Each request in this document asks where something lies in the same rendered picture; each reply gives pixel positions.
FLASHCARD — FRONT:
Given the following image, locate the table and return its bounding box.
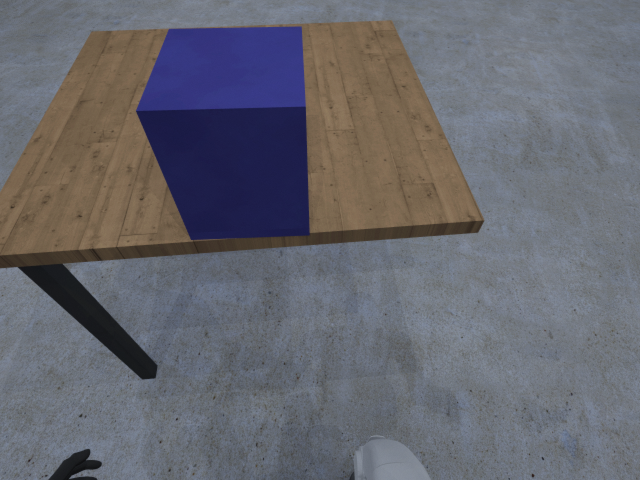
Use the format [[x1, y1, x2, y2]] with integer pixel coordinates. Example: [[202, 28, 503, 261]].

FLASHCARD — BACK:
[[0, 20, 485, 380]]

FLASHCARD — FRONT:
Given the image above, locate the left robot hand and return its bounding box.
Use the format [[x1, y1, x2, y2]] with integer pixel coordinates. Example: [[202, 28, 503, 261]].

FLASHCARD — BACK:
[[49, 449, 102, 480]]

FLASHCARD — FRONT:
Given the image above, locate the robot right thigh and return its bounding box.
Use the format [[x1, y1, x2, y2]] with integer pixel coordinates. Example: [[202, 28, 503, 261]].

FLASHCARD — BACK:
[[354, 439, 431, 480]]

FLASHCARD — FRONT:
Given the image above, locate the carton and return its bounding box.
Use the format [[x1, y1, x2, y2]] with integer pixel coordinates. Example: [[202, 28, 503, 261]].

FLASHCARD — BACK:
[[136, 26, 310, 240]]

